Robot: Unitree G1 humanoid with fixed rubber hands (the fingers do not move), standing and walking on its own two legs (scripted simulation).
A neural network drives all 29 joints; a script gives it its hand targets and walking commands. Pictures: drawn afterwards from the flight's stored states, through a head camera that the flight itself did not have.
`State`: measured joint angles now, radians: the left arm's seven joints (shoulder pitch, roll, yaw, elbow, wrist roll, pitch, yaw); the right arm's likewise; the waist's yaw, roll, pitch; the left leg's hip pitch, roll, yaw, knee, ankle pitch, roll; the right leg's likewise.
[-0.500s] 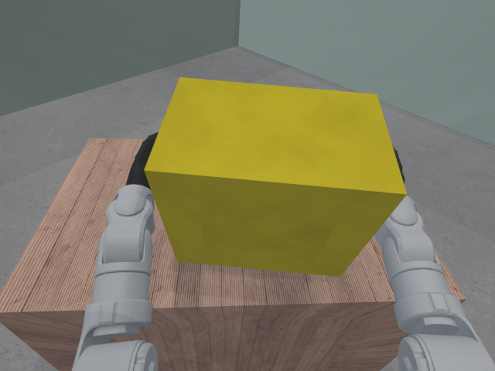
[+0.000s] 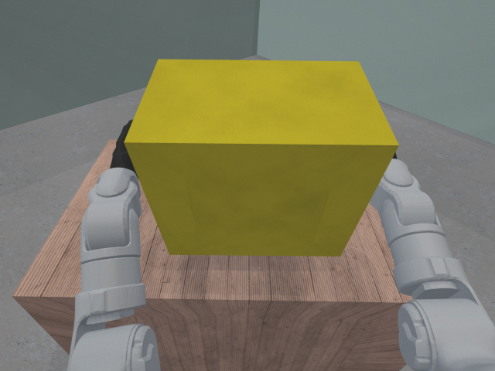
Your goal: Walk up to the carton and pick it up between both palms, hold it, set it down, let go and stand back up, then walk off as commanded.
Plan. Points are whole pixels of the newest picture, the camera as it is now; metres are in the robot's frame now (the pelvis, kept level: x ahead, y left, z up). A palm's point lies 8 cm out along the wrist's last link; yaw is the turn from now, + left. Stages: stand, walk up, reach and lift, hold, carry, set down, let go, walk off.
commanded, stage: reach and lift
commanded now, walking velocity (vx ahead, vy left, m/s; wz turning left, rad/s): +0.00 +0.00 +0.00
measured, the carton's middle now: (256, 165) +0.38 -0.02 +0.18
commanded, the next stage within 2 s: hold in 1.26 s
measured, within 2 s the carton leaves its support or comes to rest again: neither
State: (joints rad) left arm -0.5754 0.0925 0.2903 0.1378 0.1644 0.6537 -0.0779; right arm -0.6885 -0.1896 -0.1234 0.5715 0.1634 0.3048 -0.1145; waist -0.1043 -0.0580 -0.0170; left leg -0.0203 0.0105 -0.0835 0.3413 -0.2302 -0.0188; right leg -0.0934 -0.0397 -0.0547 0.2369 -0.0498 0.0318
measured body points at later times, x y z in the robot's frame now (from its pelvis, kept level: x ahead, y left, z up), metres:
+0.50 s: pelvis -0.01 +0.00 +0.00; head -0.06 +0.01 +0.45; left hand +0.39 +0.17 +0.22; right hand +0.39 -0.23 +0.23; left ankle -0.02 +0.13 -0.75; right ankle +0.05 -0.14 -0.75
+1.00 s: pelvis +0.01 +0.00 +0.00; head -0.06 +0.03 +0.44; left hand +0.38 +0.20 +0.23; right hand +0.38 -0.20 +0.25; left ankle -0.02 +0.13 -0.75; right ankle +0.05 -0.14 -0.75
